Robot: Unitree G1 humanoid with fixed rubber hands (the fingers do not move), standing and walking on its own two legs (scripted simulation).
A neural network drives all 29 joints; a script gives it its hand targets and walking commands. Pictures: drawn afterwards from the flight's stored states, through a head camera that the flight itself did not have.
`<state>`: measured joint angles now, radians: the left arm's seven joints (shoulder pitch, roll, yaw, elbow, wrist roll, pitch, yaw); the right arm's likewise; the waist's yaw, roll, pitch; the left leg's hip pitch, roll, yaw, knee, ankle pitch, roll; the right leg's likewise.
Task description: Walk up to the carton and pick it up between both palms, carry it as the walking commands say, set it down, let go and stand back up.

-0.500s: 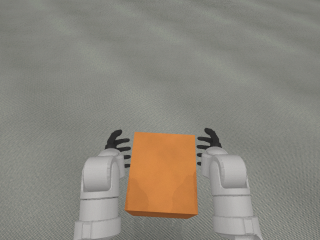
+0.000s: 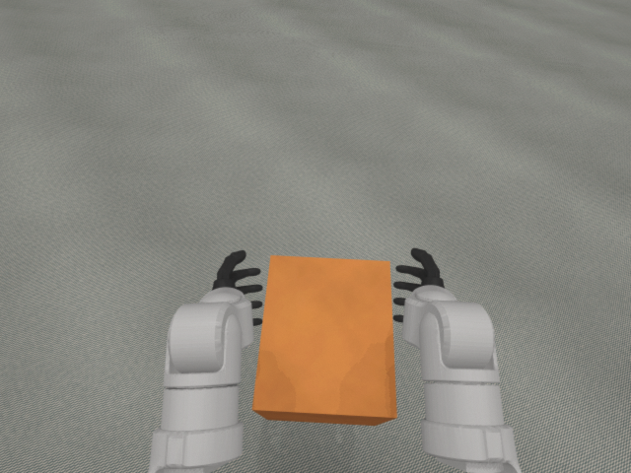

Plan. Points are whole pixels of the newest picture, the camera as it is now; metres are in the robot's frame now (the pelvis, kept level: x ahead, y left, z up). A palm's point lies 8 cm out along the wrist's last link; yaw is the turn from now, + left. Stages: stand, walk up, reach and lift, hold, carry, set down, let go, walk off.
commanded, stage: carry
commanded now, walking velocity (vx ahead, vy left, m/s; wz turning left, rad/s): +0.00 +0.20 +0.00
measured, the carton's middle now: (325, 344) +0.32 +0.01 -0.03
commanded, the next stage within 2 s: none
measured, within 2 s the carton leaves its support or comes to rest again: neither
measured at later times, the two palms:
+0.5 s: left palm (91, 327) +0.27 +0.28 +0.08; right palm (307, 333) +0.27 +0.04 +0.09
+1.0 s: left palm (31, 379) +0.21 +0.30 +0.09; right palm (276, 385) +0.22 +0.07 +0.08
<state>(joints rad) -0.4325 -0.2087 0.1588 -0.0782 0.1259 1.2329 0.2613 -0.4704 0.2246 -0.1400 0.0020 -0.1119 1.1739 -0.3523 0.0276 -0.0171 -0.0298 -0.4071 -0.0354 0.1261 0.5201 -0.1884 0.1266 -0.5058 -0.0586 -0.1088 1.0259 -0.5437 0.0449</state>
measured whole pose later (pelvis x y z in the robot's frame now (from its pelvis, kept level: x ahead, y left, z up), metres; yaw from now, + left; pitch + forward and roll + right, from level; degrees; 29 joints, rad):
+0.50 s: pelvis -0.04 +0.16 -0.01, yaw -1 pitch +2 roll +1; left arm -0.43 -0.21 0.17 -0.05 0.17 1.20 0.21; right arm -0.48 0.23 -0.13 0.03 -0.10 1.16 -0.39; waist -0.01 -0.03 -0.05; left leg -0.38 0.04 0.03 0.59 -0.25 -0.04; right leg -0.34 -0.19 -0.04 0.65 -0.42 0.11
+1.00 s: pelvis -0.09 +0.17 -0.01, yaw +1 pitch +0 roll -1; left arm -0.45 -0.22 0.15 0.04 0.13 1.22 0.30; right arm -0.43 0.21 -0.16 0.07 -0.15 1.16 -0.31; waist 0.03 0.00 -0.06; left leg -0.42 0.05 0.01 0.58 -0.17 -0.02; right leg -0.32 -0.12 -0.03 0.55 -0.23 0.10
